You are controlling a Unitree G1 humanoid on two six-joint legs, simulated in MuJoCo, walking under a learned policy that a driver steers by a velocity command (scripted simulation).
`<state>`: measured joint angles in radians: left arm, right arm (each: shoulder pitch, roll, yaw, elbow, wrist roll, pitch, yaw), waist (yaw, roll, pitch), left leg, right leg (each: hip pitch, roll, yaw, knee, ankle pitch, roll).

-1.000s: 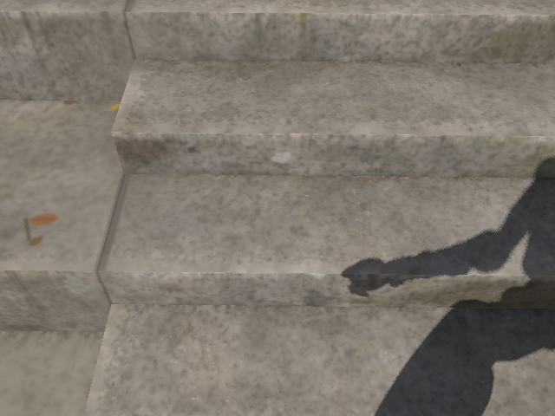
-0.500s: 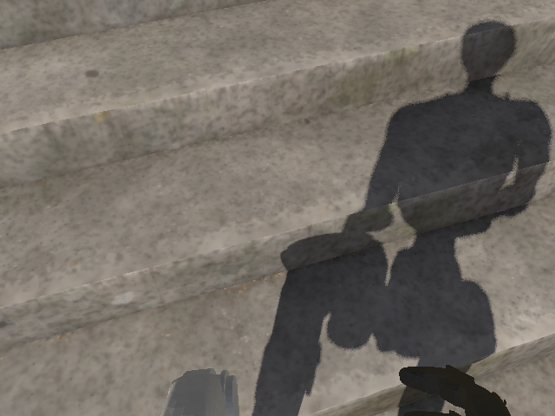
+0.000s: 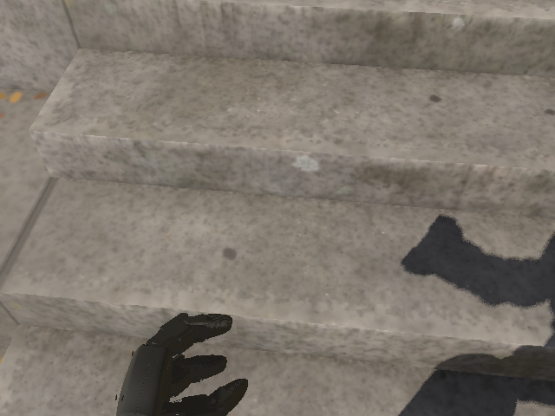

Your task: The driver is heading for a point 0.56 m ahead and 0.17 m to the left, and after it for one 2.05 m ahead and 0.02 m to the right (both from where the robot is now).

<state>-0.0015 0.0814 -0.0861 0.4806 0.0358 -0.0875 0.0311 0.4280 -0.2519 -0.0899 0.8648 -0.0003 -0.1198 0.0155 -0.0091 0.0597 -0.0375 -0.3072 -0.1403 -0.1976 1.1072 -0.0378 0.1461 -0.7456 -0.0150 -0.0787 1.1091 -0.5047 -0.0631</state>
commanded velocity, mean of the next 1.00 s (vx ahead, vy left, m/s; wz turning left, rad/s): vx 1.00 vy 0.00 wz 0.24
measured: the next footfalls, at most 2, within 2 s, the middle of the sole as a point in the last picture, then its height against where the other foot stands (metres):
left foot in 0.32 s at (266, 404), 0.14 m higher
right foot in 0.70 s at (278, 242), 0.14 m higher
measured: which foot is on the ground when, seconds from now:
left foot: up 0.00-0.30, down 0.32-0.66, up 0.68-1.00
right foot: down 0.00-0.32, up 0.34-0.68, down 0.70-1.00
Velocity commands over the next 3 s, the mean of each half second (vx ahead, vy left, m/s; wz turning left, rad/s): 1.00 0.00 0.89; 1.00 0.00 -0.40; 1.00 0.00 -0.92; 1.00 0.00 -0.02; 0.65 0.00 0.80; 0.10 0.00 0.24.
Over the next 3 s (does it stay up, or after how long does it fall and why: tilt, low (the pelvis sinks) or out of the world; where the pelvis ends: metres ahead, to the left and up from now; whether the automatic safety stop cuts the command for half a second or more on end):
stays up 2.27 -0.21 1.09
